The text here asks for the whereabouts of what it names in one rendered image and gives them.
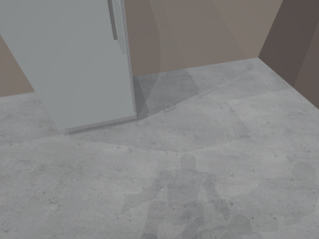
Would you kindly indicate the fridge door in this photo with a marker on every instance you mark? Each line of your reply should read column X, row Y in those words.
column 67, row 51

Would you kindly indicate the handle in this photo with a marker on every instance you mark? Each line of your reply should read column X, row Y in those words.
column 112, row 17

